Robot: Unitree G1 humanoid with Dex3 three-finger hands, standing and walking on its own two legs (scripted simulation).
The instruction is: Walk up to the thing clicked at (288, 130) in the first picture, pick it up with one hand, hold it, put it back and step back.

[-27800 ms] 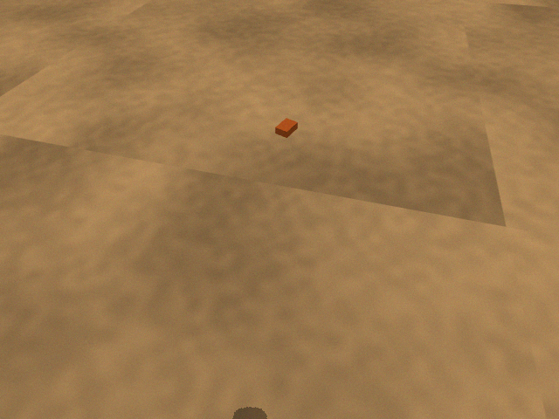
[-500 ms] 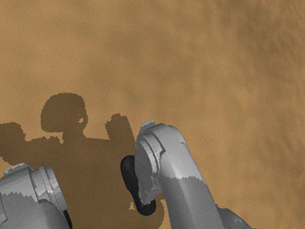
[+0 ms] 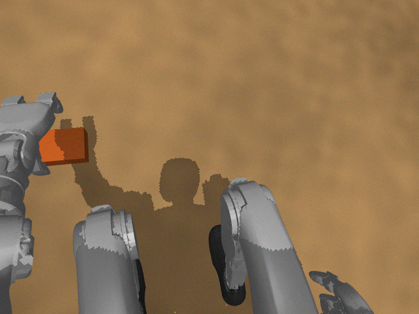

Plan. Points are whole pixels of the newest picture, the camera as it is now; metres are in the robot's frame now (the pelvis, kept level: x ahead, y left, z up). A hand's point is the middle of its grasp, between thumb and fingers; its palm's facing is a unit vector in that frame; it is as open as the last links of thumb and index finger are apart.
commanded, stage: withdraw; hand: left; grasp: from above
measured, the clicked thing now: (61, 147) +0.52 +0.28 -0.34
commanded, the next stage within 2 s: home in 0.20 s
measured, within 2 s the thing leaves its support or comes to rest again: neither
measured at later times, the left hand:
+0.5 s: hand (31, 120) +0.52 +0.28 -0.17, palm faces -0.36 -0.08 -0.93, open 12.8 cm
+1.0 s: hand out of the picture +0.32 +0.24 +0.04, palm faces -0.20 -0.76 -0.61, open 7.5 cm
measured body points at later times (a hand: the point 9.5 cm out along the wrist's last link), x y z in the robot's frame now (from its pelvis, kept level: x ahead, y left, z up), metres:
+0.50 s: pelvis +0.02 +0.01 -0.02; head +0.28 +0.06 +0.35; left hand +0.54 +0.28 -0.12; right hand +0.03 -0.24 -0.12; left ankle +0.09 +0.13 -0.33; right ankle +0.12 -0.12 -0.33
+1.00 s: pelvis +0.02 +0.00 +0.15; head +0.17 +0.04 +0.58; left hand +0.33 +0.28 +0.08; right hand +0.23 -0.25 +0.06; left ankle +0.09 +0.13 -0.33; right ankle +0.12 -0.12 -0.33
